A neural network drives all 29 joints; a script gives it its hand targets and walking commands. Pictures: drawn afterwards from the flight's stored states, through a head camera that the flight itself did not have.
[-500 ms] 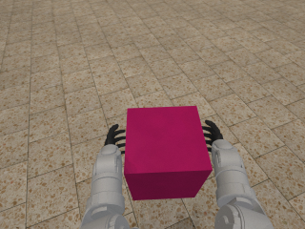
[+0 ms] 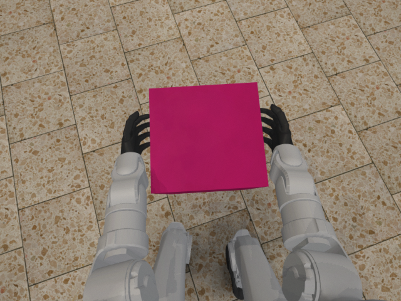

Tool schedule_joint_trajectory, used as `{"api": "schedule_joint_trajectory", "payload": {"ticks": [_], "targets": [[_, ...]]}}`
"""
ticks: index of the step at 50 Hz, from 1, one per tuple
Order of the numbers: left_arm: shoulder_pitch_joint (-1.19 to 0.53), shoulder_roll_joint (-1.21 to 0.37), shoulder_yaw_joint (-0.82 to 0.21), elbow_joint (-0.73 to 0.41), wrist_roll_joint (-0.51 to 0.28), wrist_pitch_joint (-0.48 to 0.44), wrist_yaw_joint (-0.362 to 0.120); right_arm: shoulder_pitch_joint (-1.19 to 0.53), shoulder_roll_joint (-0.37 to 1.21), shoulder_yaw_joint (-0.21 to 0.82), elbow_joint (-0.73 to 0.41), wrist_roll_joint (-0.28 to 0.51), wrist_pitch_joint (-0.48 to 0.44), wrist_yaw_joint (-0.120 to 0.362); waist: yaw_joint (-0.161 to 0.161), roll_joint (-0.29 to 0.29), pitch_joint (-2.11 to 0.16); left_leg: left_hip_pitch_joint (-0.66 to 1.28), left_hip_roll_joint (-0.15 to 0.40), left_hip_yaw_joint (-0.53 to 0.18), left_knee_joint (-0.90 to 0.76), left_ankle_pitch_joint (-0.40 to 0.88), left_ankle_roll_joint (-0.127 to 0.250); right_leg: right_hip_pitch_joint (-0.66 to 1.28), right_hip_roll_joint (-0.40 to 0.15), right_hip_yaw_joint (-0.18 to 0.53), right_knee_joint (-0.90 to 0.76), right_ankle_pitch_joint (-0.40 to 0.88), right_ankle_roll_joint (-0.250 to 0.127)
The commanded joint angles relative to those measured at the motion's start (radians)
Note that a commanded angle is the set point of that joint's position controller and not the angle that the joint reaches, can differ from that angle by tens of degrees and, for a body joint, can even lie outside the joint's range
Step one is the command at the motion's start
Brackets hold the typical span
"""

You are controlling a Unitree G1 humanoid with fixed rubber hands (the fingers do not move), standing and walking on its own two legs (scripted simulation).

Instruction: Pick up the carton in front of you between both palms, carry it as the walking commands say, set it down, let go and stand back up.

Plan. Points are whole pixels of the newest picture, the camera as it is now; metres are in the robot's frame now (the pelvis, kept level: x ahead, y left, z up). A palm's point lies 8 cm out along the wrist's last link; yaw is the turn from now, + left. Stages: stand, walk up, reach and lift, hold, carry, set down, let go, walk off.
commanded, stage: set down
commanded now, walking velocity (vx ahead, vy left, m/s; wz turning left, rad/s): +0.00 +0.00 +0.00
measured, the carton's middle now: (205, 148) +0.42 +0.03 -0.15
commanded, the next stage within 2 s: none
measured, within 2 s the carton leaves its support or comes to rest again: rests again in 1.52 s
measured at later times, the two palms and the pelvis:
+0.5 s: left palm (140, 155) +0.42 +0.20 -0.24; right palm (251, 148) +0.45 -0.10 -0.23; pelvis -0.02 +0.01 -0.13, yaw -2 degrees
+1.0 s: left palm (146, 158) +0.45 +0.22 -0.39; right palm (236, 149) +0.49 -0.08 -0.38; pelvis -0.05 +0.01 -0.23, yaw -4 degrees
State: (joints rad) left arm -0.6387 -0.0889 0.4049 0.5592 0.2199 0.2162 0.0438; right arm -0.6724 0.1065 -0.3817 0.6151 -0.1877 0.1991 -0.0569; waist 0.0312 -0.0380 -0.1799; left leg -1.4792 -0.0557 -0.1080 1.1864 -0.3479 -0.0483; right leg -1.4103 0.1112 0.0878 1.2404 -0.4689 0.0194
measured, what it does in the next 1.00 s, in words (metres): lowers itself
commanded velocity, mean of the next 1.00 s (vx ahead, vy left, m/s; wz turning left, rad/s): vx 0.00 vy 0.00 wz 0.00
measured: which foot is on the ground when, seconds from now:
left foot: down 0.00-1.00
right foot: down 0.00-1.00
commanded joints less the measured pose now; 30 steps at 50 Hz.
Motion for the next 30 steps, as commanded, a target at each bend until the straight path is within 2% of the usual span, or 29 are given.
{"api": "schedule_joint_trajectory", "payload": {"ticks": [1,8,17,24,30], "targets": [[-0.564,-0.866,-0.537,0.055,-0.074,-0.013,-0.225,-0.552,0.945,0.543,0.045,0.07,-0.009,0.189,0.034,0.002,-0.787,0.478,-0.092,0.129,0.007,0.221,0.021,0.238,0.059,-0.054,-0.113,0.217,0.033],[-0.636,-0.828,-0.48,0.11,-0.087,-0.032,-0.225,-0.643,0.908,0.507,0.073,0.073,-0.038,0.149,0.047,-0.005,-0.866,0.342,-0.096,0.135,0.135,0.271,0.015,0.117,0.074,-0.074,0.024,0.259,0.04],[-0.763,-0.789,-0.523,0.08,-0.153,-0.044,-0.179,-0.789,0.837,0.553,0.034,0.131,-0.067,0.102,0.056,0.02,-1.008,0.292,-0.1,0.15,0.296,0.278,-0.012,-0.015,0.102,-0.117,0.21,0.232,0.039],[-0.875,-0.75,-0.529,0.064,-0.184,-0.031,-0.15,-0.913,0.791,0.546,0.047,0.166,-0.057,0.094,0.071,0.035,-1.031,0.276,-0.098,0.16,0.393,0.245,-0.023,-0.135,0.114,-0.145,0.329,0.158,0.035],[-0.985,-0.719,-0.499,0.086,-0.19,-0.02,-0.147,-1.018,0.755,0.5,0.105,0.172,-0.045,0.099,0.08,0.043,-0.998,0.226,-0.094,0.167,0.467,0.212,-0.025,-0.239,0.119,-0.16,0.415,0.102,0.026]]}}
